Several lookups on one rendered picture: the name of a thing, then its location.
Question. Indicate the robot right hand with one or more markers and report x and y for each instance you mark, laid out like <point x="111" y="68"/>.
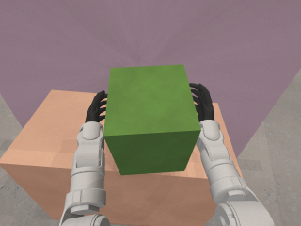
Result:
<point x="204" y="106"/>

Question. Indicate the carton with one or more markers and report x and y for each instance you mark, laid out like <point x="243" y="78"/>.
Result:
<point x="151" y="124"/>

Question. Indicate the pedestal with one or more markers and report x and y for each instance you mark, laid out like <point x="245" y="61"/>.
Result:
<point x="40" y="161"/>

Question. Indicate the robot right forearm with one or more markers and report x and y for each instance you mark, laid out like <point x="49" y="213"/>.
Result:
<point x="226" y="184"/>

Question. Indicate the robot left forearm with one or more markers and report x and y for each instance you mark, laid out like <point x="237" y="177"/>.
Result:
<point x="87" y="193"/>

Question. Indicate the robot left upper arm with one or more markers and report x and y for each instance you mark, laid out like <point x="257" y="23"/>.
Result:
<point x="90" y="220"/>

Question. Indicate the robot right upper arm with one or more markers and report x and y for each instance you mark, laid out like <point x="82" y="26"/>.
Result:
<point x="241" y="213"/>

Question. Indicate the robot left hand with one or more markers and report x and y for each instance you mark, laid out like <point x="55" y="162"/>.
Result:
<point x="94" y="111"/>

